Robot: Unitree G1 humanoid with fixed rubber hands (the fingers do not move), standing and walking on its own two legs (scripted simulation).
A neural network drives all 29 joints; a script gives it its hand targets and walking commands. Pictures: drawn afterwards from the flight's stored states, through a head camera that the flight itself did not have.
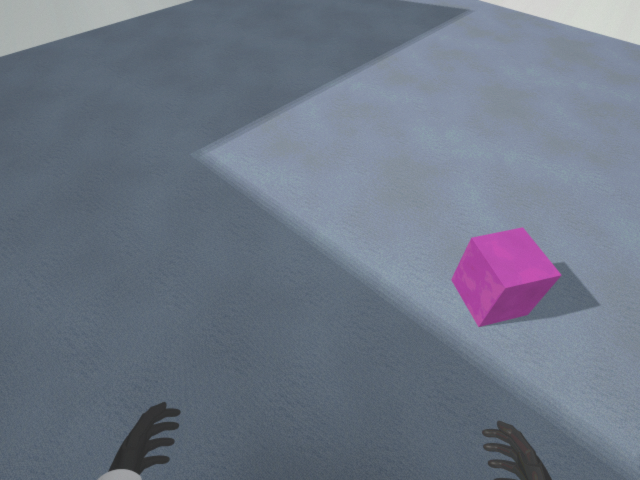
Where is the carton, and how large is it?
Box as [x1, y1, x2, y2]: [451, 227, 560, 326]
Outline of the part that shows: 522,227 472,237 451,279 478,326 527,314 560,276 559,272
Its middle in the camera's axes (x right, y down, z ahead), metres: +0.63 +0.12 +1.35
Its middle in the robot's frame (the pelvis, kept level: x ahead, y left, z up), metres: +0.82 -0.64 -0.63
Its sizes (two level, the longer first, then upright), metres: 0.210 0.200 0.250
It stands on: the floor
